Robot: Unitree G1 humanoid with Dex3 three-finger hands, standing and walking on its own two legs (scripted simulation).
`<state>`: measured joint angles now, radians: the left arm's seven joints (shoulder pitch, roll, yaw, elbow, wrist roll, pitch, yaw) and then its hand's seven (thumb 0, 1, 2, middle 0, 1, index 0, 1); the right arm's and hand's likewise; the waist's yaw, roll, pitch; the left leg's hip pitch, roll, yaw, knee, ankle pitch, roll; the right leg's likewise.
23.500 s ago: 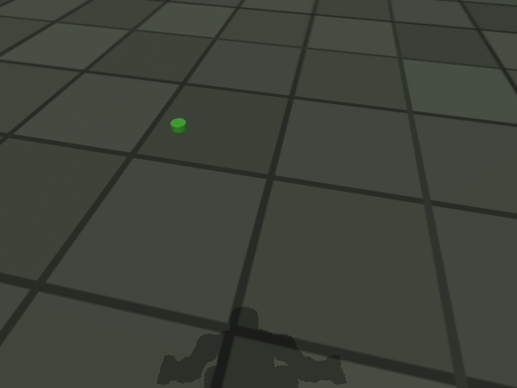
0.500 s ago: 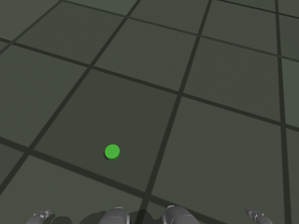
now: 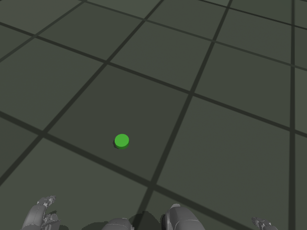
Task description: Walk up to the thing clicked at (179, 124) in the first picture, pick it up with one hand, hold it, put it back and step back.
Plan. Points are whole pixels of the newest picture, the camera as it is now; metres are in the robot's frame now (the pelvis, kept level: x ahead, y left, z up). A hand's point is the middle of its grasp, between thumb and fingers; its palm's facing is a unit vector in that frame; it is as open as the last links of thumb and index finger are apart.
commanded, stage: walk up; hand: left
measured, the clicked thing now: (122, 141) +0.66 +0.20 -0.73
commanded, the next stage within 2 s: stand in 1.78 s
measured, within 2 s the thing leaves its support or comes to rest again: neither
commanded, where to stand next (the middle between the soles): +0.31 -0.03 m, yaw +0 degrees
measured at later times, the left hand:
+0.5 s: hand out of the picture -0.08 +0.23 -0.12, palm faces -0.03 -0.90 -0.42, open 7.4 cm
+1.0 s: hand out of the picture -0.03 +0.22 -0.13, palm faces +0.00 -0.93 -0.38, open 7.4 cm
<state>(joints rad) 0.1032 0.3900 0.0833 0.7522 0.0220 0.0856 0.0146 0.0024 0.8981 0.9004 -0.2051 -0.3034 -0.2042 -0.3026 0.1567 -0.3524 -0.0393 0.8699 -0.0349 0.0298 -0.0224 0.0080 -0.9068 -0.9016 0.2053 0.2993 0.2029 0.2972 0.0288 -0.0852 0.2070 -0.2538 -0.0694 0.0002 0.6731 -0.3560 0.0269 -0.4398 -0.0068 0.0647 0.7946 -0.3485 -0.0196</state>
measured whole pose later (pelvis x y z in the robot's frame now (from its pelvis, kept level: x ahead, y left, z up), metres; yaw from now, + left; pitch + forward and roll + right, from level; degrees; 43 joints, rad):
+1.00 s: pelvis -0.11 -0.05 +0.01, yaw -1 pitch -4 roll +0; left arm 0.21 0.37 0.06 0.94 0.02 -0.03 0.00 0.00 0.90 0.90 -0.21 -0.30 -0.20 -0.30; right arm 0.19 -0.37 -0.05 0.91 -0.03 0.00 0.02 0.01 -0.90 -0.90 0.21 0.30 0.20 0.30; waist 0.00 0.00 0.10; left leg -0.23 0.01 0.00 0.61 -0.31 0.00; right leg -0.25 -0.01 -0.02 0.57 -0.26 -0.01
